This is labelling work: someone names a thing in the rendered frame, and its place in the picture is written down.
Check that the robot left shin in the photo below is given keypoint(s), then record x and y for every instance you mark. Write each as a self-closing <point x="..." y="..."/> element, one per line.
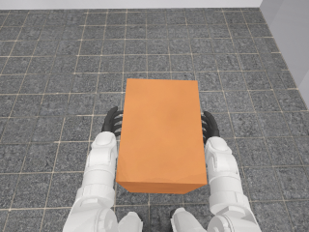
<point x="133" y="214"/>

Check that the right robot hand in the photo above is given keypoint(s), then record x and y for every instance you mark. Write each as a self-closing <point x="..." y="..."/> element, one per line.
<point x="211" y="129"/>

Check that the right robot upper arm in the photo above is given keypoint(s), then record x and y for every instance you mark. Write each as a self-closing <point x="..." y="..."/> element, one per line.
<point x="225" y="223"/>

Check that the robot right shin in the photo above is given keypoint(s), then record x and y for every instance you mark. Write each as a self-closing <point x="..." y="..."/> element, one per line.
<point x="179" y="210"/>

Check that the left robot hand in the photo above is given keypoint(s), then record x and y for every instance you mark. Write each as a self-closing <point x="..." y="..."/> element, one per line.
<point x="109" y="121"/>

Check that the robot shin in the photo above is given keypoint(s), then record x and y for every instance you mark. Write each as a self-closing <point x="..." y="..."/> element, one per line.
<point x="179" y="210"/>
<point x="133" y="214"/>

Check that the left robot upper arm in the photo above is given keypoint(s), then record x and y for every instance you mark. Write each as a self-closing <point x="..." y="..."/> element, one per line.
<point x="101" y="219"/>

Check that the carton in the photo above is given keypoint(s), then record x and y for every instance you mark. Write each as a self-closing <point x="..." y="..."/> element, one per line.
<point x="161" y="146"/>

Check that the right robot forearm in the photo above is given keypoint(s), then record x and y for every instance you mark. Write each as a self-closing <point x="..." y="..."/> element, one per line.
<point x="227" y="196"/>

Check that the left robot forearm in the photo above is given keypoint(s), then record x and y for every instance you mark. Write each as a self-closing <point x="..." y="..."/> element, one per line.
<point x="98" y="179"/>

